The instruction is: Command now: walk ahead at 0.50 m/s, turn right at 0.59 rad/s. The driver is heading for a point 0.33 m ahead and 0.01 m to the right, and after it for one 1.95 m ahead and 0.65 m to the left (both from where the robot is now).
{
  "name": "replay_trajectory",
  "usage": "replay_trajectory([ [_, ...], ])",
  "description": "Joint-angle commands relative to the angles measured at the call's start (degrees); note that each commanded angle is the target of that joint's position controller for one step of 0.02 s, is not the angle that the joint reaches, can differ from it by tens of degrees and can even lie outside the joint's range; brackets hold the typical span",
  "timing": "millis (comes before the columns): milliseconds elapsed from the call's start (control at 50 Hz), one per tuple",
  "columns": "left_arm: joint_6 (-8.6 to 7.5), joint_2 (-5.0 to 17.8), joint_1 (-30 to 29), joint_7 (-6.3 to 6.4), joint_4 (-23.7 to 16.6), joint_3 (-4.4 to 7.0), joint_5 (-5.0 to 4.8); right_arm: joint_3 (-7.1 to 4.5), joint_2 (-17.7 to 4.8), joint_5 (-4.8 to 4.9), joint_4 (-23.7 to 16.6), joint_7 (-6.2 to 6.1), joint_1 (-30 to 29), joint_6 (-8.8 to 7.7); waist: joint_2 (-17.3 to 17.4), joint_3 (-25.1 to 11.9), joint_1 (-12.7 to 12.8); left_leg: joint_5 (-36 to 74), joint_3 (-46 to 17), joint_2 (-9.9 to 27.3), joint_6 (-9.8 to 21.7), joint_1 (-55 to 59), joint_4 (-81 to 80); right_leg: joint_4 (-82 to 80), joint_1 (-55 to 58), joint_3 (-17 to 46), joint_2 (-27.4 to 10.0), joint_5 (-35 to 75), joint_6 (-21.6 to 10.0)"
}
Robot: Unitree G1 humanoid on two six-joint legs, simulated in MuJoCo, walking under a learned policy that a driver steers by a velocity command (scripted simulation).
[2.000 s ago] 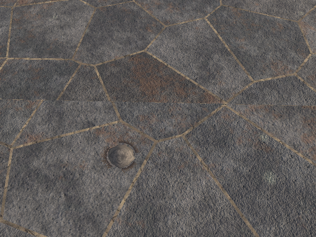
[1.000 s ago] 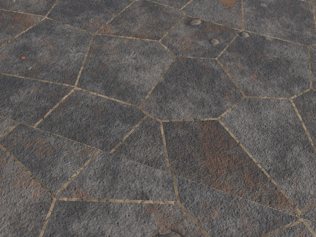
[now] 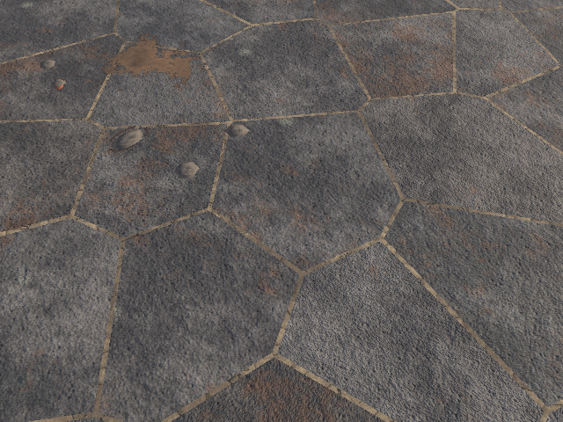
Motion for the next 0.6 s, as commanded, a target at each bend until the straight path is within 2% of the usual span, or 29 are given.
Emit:
replay_trajectory([
  [20, -0.90, 0.5, -0.5, -1.00, -4.0, -0.23, -0.07, -2.82, -10.2, 0.32, -1.8, -0.23, -2.7, -0.67, 6.5, -1.1, 0.8, 15.6, -9.2, 16.2, 10.3, 5.0, -9.9, -5.3, -4.1, 1.3, -2.6, 7.5, 0.1],
  [40, -1.15, 1.5, 0.0, -1.31, -3.7, 0.30, 0.19, -3.02, -10.7, -0.28, -1.3, -0.47, -2.5, -0.85, 6.0, -2.3, 0.8, 21.0, -8.4, 17.8, 10.5, 6.7, -8.5, -2.7, -4.3, 2.3, -3.1, 11.9, -0.1],
  [60, -1.16, 2.6, 0.3, -1.63, -3.0, 0.80, 0.06, -3.01, -10.6, -0.37, -1.2, -0.45, -2.4, -1.01, 4.3, -3.3, 0.8, 22.0, -6.4, 17.6, 10.5, 8.3, -6.7, -1.6, -5.0, 1.8, -2.9, 15.1, 0.0],
  [80, -1.08, 2.5, -0.9, -1.87, -3.3, 0.85, -0.05, -2.91, -10.3, -0.06, -0.9, -0.40, -2.4, -0.89, 4.6, -2.4, 0.4, 21.6, -4.8, 17.3, 10.0, 8.6, -6.1, -2.4, -5.9, 1.6, -2.9, 16.0, -0.2],
  [120, -0.83, 1.8, -5.5, -2.04, -5.3, 0.66, 0.53, -2.80, -10.2, 0.59, -0.5, -0.72, -2.5, -0.06, 5.6, 1.0, -0.8, 26.8, -1.7, 16.7, 8.9, 7.8, -3.6, -5.7, -5.9, -1.3, -1.9, 15.9, -0.5],
  [140, -1.07, 1.8, -7.6, -2.48, -6.4, 1.01, 0.45, -2.80, -9.5, 0.71, 0.4, -1.53, -0.2, 0.29, 7.0, 1.6, -1.6, 26.9, -1.7, 17.8, 7.8, 11.7, -1.3, -6.5, -9.1, 0.9, -2.6, 19.4, -0.7],
  [160, -1.62, 2.0, -11.1, -2.99, -7.3, 1.18, -0.16, -2.83, -9.4, 1.02, 0.6, -2.13, 1.5, 0.49, 7.2, 3.2, -3.0, 22.5, -1.3, 16.9, 7.0, 15.0, 0.1, -9.8, -13.3, 0.2, -2.0, 20.6, -0.6],
  [200, -2.44, -0.1, -15.3, -4.26, -8.7, 0.51, -0.10, -2.95, -9.6, 0.96, 0.9, -2.85, 3.4, 1.25, 7.5, 4.6, -5.0, 20.8, -1.6, 17.6, 6.3, 15.6, 3.3, -15.4, -13.6, -0.7, -1.6, 20.5, -0.6],
  [240, -3.29, -1.0, -15.1, -5.16, -8.5, 0.25, -0.08, -2.98, -10.4, 1.10, 0.5, -2.88, 3.1, 1.83, 7.1, 3.6, -4.2, 21.8, -2.1, 17.9, 5.9, 11.2, 6.4, -20.0, -5.5, -2.0, 0.6, 19.2, -1.1],
  [260, -3.56, -0.6, -13.3, -5.78, -7.2, 0.30, -0.62, -3.14, -11.3, 1.65, -0.2, -3.24, 1.3, 2.14, 5.7, 3.2, -2.9, 17.6, -0.7, 16.6, 4.0, 9.0, 8.6, -27.3, 0.1, 0.1, -0.1, 24.6, -1.1],
  [280, -3.52, -0.1, -13.1, -6.07, -5.5, 0.54, -0.45, -3.27, -11.5, 1.59, 0.2, -3.25, 3.1, 2.32, 2.9, 2.5, -4.2, 13.5, 0.1, 15.3, 3.5, 8.1, 12.4, -31.1, 4.6, -2.8, 1.9, 30.4, -0.1],
  [300, -3.65, -0.1, -10.7, -5.95, -3.6, 0.74, -0.14, -3.18, -11.7, 1.75, 1.0, -3.04, 3.9, 2.37, 3.2, 1.9, -3.2, 12.6, -1.8, 15.2, 3.5, 7.6, 17.0, -34.0, 8.3, -2.4, 1.4, 33.1, -0.6],
  [320, -4.10, 0.7, -6.8, -5.45, -1.0, 1.25, 0.58, -2.69, -10.2, 2.25, 1.3, -2.79, 4.6, 2.77, 2.3, 0.6, -1.4, 14.0, -2.7, 13.3, 2.8, 5.9, 23.7, -38.6, 13.9, -3.2, 2.6, 34.8, -1.7],
  [340, -5.22, 1.1, -3.2, -4.99, 1.2, 1.65, 2.20, -2.14, -8.2, 3.19, 2.0, -2.26, 6.0, 3.11, 0.0, -1.3, 1.5, 13.3, 0.0, 9.1, 0.6, -1.3, 32.3, -43.9, 25.9, -6.3, 5.2, 37.6, -2.5],
  [360, -5.54, 2.2, 2.9, -4.43, 3.6, 2.39, 3.25, -2.19, -8.8, 2.75, 2.9, -1.80, 5.8, 3.24, -1.6, -6.2, 6.1, -2.1, 0.0, 7.0, -2.5, -13.5, 43.4, -41.4, 45.2, -5.0, 1.4, 46.8, -4.4],
  [380, -5.89, 5.5, 8.6, -3.40, 4.6, 2.41, 5.66, -0.80, -4.4, 1.82, 2.4, -1.31, 8.1, 3.01, -11.2, -16.0, 8.7, -39.0, -4.9, 3.6, -6.4, -29.6, 67.6, -24.1, 64.4, 3.6, -12.2, 82.7, -10.7],
  [400, -5.24, 8.1, 12.0, -3.19, 7.2, 2.56, 4.38, 0.19, -4.3, 3.91, 0.3, -0.71, 8.4, 1.98, -11.4, -28.3, 9.0, -36.3, -14.5, 3.2, -6.7, -35.0, 71.3, -23.1, 70.4, 15.0, -20.6, 75.2, -17.0],
  [420, -4.09, 6.2, 7.6, -2.35, 6.7, 2.32, 3.20, -0.01, -6.1, 4.64, -0.2, -0.85, 3.2, 1.78, -7.8, -26.3, 8.8, -33.1, -14.7, 6.8, -6.6, -33.8, 65.1, -27.8, 61.9, 15.2, -18.7, 57.7, -16.4],
  [440, -3.65, 2.0, 2.2, -1.61, 6.5, 0.71, 3.05, -0.08, -6.3, 4.53, 0.1, -1.40, 0.0, 2.49, -4.7, -19.3, 7.6, -31.1, -12.6, 8.2, -7.0, -31.5, 61.9, -30.4, 52.4, 13.2, -17.0, 50.7, -15.3],
  [460, -3.93, -0.7, -2.0, -1.22, 6.4, -0.57, 3.11, -0.27, -5.9, 3.43, 1.0, -2.24, -0.8, 3.43, -2.0, -13.7, 5.9, -30.0, -10.2, 8.5, -7.5, -29.5, 61.8, -32.4, 43.1, 11.4, -16.2, 51.2, -14.7],
  [480, -4.75, -0.1, -6.3, -1.27, 5.5, -0.66, 3.22, -0.46, -5.9, 2.45, 1.5, -2.73, 0.5, 4.53, -0.9, -10.7, 3.7, -24.3, -9.7, 8.9, -6.8, -23.8, 58.7, -36.0, 32.7, 8.9, -16.0, 48.0, -15.4],
  [500, -5.39, 1.6, -8.5, -1.20, 5.9, -0.03, 3.60, -0.52, -4.9, 1.42, 1.0, -3.26, 1.0, 5.64, -3.6, -8.4, 2.2, -22.0, -7.5, 7.9, -6.6, -21.1, 60.9, -38.3, 26.3, 6.5, -15.8, 48.9, -15.5],
  [520, -6.09, 3.1, -9.7, -0.60, 5.7, 0.64, 3.12, -1.15, -5.6, 1.70, 0.5, -3.63, 1.0, 5.60, -3.1, -6.2, 1.7, -12.2, -8.9, 7.7, -6.4, -20.4, 54.4, -42.5, 22.2, 2.0, -13.2, 38.9, -14.3],
  [540, -6.39, 2.7, -11.4, 0.11, 6.2, 0.76, 3.40, -1.04, -4.6, 1.20, -0.2, -3.80, 0.5, 5.42, -4.8, -5.4, 1.0, -8.5, -8.0, 7.2, -6.6, -21.1, 53.1, -42.8, 21.8, 0.0, -13.0, 38.1, -13.8],
  [560, -6.41, 1.1, -12.0, 0.86, 6.6, 0.34, 3.51, -0.98, -3.5, 1.12, 0.1, -3.68, 1.4, 5.05, -3.3, -3.9, 0.0, -0.7, -7.9, 7.1, -6.7, -20.7, 46.3, -42.6, 20.2, -4.5, -10.8, 36.0, -13.3],
  [580, -5.91, -0.7, -12.3, 1.68, 7.0, -0.16, 3.13, -0.67, -2.5, 0.60, -0.9, -3.24, 0.0, 4.30, -3.6, -3.0, 0.0, 6.6, -7.3, 6.7, -6.8, -19.6, 36.3, -41.5, 20.5, -8.2, -8.7, 33.9, -12.1],
  [600, -5.10, -1.8, -11.4, 2.37, 7.7, -0.35, 2.91, -0.26, -1.2, 0.78, -1.5, -2.59, -2.0, 3.62, -4.7, -3.4, 1.1, 11.4, -5.5, 5.4, -6.6, -16.6, 27.7, -41.2, 20.9, -11.3, -6.7, 32.2, -11.6],
])
Next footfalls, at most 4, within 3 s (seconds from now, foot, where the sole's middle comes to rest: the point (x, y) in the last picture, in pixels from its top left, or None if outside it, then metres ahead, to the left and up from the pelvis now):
0.30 right None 0.31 -0.22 -0.86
0.74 left None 0.44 0.00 -0.89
1.24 right None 0.43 -0.23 -0.89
1.72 left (210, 412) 0.56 0.17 -0.89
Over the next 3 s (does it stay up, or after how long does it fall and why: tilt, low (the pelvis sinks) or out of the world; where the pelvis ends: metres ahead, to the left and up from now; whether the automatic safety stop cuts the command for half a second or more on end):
stays up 1.01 0.30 -0.11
